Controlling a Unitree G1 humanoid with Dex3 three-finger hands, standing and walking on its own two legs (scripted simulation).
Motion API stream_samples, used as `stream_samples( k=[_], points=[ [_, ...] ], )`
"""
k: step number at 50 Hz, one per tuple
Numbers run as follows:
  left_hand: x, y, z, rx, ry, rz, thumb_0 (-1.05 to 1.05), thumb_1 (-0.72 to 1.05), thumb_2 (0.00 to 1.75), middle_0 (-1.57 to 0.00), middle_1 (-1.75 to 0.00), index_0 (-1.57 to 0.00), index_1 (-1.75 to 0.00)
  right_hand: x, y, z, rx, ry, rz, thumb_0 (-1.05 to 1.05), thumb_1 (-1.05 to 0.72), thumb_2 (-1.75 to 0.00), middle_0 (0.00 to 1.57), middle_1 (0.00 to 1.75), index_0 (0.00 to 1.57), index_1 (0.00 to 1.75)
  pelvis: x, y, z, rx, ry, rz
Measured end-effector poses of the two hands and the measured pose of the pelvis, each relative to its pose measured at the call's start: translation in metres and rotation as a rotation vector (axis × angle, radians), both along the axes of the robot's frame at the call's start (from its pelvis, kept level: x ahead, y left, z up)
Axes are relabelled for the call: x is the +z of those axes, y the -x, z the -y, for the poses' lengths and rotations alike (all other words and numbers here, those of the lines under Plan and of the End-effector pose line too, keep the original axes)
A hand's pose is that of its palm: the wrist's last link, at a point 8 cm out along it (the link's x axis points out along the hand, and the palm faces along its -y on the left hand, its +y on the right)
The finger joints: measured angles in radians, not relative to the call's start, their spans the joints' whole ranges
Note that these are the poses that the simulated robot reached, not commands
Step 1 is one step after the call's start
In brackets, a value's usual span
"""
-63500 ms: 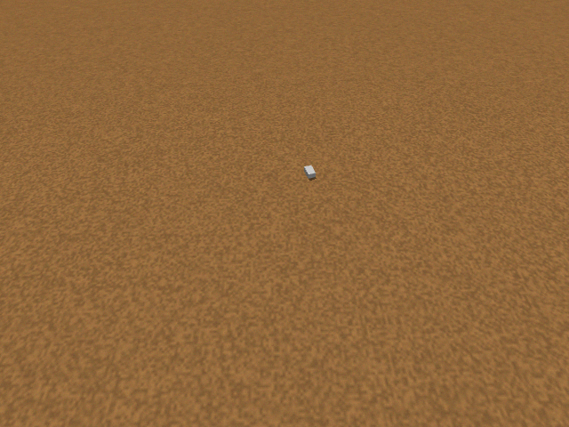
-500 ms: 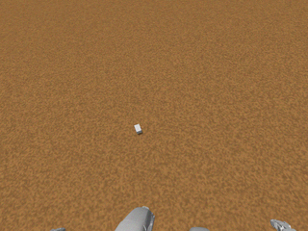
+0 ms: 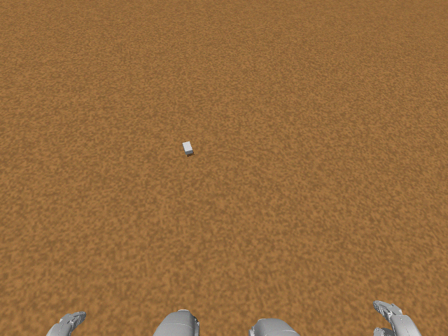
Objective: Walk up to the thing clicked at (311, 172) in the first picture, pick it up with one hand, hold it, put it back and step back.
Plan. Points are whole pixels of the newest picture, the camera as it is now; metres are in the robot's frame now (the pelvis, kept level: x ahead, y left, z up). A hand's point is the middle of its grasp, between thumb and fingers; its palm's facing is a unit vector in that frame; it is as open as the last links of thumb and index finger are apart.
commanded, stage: step back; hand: left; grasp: from above
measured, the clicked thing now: (187, 147) +1.04 +0.23 -0.75
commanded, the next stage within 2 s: stand in 1.20 s
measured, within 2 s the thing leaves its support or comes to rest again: neither
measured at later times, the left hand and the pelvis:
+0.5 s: hand out of the picture -0.01 +0.27 -0.14, palm faces +0.03 -0.92 -0.38, open 7.4 cm; pelvis -0.06 -0.01 +0.00, yaw +2 degrees
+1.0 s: hand out of the picture +0.08 +0.23 -0.14, palm faces +0.07 -0.93 -0.36, open 7.4 cm; pelvis -0.02 -0.03 -0.01, yaw +5 degrees
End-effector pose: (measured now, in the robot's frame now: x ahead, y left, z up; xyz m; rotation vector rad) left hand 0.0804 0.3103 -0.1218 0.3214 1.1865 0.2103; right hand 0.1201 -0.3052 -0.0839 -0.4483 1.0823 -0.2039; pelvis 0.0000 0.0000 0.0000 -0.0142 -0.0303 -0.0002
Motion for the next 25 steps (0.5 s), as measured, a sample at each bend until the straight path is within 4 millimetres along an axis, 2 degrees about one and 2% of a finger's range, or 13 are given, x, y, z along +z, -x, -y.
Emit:
stream_samples(
  k=[5, 8, 11, 15, 18, 22, 25],
  points=[
    [-0.002, 0.054, 0.013, -0.017, -0.032, -0.055, 0.01, 0.91, 0.9, -0.2, -0.3, -0.2, -0.3, -0.016, 0.024, 0.022, -0.015, -0.034, 0.063, 0.01, -0.9, -0.9, 0.2, 0.3, 0.2, 0.3, -0.012, 0.036, 0.015, -0.034, 0.015, 0.029],
    [0.008, 0.086, 0.022, -0.002, -0.038, -0.064, 0.01, 0.91, 0.9, -0.2, -0.3, -0.2, -0.3, -0.023, 0.053, 0.028, -0.05, -0.06, 0.031, 0.01, -0.9, -0.9, 0.2, 0.3, 0.2, 0.3, -0.007, 0.046, 0.021, -0.036, -0.003, 0.03],
    [0.02, 0.106, 0.023, 0.02, -0.054, -0.078, 0.01, 0.9, 0.9, -0.2, -0.3, -0.2, -0.3, -0.026, 0.082, 0.032, -0.078, -0.086, -0.015, 0.01, -0.9, -0.9, 0.2, 0.3, 0.2, 0.3, 0.0, 0.053, 0.023, -0.043, -0.037, 0.023],
    [0.028, 0.112, 0.019, 0.036, -0.063, -0.042, 0.01, 0.9, 0.9, -0.2, -0.3, -0.2, -0.3, -0.034, 0.121, 0.033, -0.083, -0.084, -0.108, 0.01, -0.9, -0.9, 0.2, 0.3, 0.2, 0.3, 0.002, 0.061, 0.021, -0.004, -0.023, 0.006],
    [0.027, 0.11, 0.009, 0.046, -0.062, -0.003, 0.01, 0.9, 0.9, -0.2, -0.3, -0.2, -0.3, -0.038, 0.143, 0.027, -0.068, -0.078, -0.186, 0.01, -0.9, -0.9, 0.2, 0.3, 0.2, 0.3, 0.0, 0.065, 0.016, 0.031, -0.013, -0.004],
    [0.019, 0.106, -0.005, 0.054, -0.05, 0.006, 0.01, 0.9, 0.9, -0.2, -0.3, -0.2, -0.3, -0.033, 0.154, 0.012, -0.068, -0.073, -0.211, 0.01, -0.9, -0.9, 0.2, 0.3, 0.2, 0.3, -0.001, 0.067, 0.009, 0.036, -0.053, 0.01],
    [0.016, 0.099, -0.005, 0.045, -0.03, -0.016, 0.01, 0.9, 0.9, -0.2, -0.3, -0.2, -0.3, -0.024, 0.154, 0.006, -0.081, -0.079, -0.165, 0.01, -0.9, -0.9, 0.2, 0.3, 0.2, 0.3, 0.003, 0.063, 0.006, 0.038, -0.036, 0.007]
  ],
)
